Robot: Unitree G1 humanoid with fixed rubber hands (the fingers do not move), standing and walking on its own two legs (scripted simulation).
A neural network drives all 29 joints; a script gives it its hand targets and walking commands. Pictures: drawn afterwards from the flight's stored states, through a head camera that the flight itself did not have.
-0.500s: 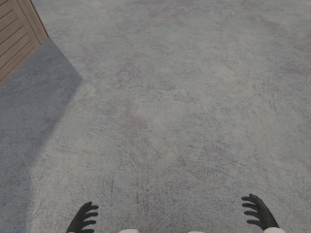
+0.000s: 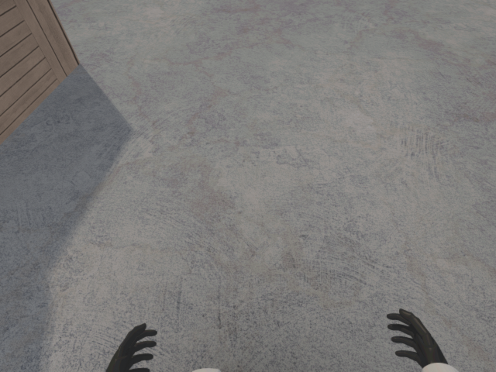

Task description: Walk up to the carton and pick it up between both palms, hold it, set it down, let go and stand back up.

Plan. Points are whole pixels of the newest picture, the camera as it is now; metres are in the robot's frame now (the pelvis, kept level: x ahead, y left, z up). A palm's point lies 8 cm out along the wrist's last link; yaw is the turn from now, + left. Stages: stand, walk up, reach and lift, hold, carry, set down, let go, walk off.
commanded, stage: walk up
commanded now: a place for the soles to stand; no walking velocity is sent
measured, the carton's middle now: out of the picture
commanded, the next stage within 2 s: none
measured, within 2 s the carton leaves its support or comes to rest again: neither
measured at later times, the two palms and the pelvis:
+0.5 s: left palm out of the picture +0.11 +0.40 -0.09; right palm (353, 264) +0.30 -0.17 -0.05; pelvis +0.10 +0.08 +0.01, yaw +23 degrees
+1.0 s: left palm (35, 330) +0.19 +0.39 -0.08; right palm (255, 137) +0.65 +0.01 -0.06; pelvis +0.32 +0.10 +0.00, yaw +46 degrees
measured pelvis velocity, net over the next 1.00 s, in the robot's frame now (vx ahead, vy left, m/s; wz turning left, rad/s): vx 0.32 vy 0.10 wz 0.80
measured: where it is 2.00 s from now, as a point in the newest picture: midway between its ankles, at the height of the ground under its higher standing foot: (192, 253)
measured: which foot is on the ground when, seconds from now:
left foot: down 0.00-0.04, up 0.06-0.24, down 0.26-0.74, up 0.76-1.00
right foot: down 0.00-0.28, up 0.30-0.72, down 0.74-1.00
